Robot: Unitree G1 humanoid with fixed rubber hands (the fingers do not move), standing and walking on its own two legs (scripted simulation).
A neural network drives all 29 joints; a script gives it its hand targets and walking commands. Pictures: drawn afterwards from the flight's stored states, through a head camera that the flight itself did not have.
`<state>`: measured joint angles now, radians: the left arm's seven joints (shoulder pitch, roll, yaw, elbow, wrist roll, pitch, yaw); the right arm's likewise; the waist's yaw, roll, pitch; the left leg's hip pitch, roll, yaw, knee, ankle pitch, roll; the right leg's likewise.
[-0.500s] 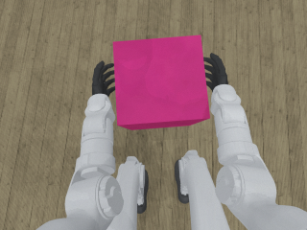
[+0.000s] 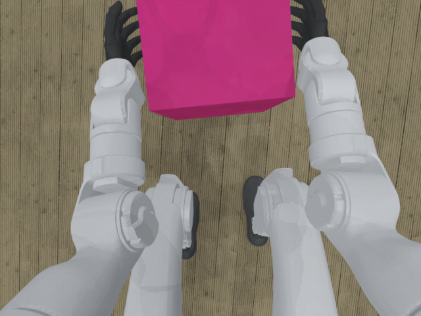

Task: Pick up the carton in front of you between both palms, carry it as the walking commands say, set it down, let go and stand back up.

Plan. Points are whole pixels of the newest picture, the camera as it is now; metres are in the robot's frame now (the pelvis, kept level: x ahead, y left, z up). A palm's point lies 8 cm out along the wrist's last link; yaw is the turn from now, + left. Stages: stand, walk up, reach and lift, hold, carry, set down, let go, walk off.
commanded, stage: set down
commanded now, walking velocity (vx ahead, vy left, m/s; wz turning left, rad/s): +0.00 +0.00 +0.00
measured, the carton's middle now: (215, 57) +0.53 -0.02 -0.20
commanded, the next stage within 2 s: none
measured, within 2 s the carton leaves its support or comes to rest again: rests again in 0.64 s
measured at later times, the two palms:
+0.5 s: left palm (144, 63) +0.54 +0.13 -0.23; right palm (293, 44) +0.55 -0.17 -0.23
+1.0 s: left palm (143, 69) +0.53 +0.14 -0.24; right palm (291, 51) +0.54 -0.17 -0.25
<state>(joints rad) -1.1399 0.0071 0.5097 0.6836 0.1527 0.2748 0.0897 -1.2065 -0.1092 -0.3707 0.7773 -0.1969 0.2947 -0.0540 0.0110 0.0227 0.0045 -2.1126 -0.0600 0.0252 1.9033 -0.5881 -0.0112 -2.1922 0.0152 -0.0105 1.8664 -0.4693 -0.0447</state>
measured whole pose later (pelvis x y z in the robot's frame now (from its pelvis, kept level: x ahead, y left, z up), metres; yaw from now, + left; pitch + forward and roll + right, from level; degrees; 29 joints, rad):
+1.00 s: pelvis -0.01 +0.00 -0.10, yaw +1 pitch +33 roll +2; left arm -1.44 0.17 0.39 0.97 0.03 0.21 0.09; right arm -1.51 -0.33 -0.24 1.08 -0.04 0.21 0.01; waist -0.01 0.03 0.39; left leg -2.22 -0.10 0.04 2.26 -0.62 -0.01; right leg -2.29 -0.01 -0.01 2.22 -0.50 -0.04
